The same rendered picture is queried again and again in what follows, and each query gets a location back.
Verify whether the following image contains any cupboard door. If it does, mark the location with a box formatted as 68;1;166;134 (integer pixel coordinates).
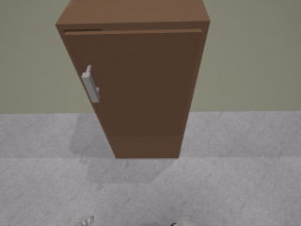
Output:
64;28;202;137

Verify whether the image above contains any handle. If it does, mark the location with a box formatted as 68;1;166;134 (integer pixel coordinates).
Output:
81;65;100;103

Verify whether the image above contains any robot left hand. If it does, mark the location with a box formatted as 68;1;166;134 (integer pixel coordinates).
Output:
72;216;94;226

